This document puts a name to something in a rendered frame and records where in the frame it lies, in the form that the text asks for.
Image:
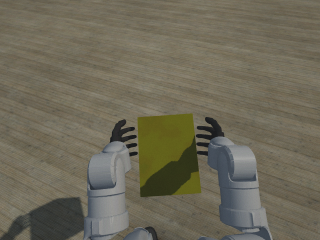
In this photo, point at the robot left foot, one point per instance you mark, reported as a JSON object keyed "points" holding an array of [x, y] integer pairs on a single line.
{"points": [[153, 232]]}

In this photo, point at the left robot shin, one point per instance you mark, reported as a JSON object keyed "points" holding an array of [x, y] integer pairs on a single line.
{"points": [[140, 228]]}

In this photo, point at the right robot hand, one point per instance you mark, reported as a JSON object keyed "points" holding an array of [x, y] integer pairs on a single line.
{"points": [[215, 130]]}

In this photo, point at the robot right forearm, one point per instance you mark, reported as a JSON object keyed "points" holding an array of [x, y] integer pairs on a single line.
{"points": [[240, 205]]}

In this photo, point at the robot left forearm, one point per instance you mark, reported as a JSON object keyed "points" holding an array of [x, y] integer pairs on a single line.
{"points": [[106, 187]]}

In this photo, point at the left robot hand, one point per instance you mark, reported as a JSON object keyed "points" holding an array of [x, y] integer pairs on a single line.
{"points": [[118, 132]]}

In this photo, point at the carton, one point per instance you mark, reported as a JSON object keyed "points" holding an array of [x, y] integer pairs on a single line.
{"points": [[168, 161]]}

